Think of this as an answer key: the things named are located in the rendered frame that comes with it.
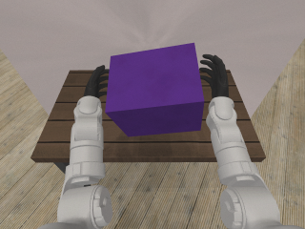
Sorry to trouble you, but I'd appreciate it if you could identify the robot right hand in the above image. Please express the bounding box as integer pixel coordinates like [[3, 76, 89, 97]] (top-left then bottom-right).
[[199, 54, 229, 98]]

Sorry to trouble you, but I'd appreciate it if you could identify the robot left upper arm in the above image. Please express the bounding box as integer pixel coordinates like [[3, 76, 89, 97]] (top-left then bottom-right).
[[37, 184, 113, 229]]

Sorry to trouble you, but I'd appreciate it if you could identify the right robot forearm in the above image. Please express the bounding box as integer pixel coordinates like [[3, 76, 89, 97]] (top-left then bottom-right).
[[206, 96, 280, 221]]

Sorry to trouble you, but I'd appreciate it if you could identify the carton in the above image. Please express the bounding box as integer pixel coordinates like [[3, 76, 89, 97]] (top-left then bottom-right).
[[105, 43, 205, 137]]

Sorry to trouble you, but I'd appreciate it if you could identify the robot right upper arm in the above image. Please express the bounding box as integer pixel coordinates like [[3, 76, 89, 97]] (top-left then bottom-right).
[[220, 186, 304, 229]]

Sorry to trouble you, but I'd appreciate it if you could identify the left robot forearm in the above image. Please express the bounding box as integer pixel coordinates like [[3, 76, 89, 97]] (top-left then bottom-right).
[[57, 95, 106, 222]]

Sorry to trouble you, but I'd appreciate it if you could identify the table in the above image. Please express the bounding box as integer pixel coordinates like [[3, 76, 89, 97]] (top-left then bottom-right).
[[30, 70, 266, 187]]

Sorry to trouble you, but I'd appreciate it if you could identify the robot left hand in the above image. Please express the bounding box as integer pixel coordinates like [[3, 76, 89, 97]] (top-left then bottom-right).
[[83, 65, 110, 98]]

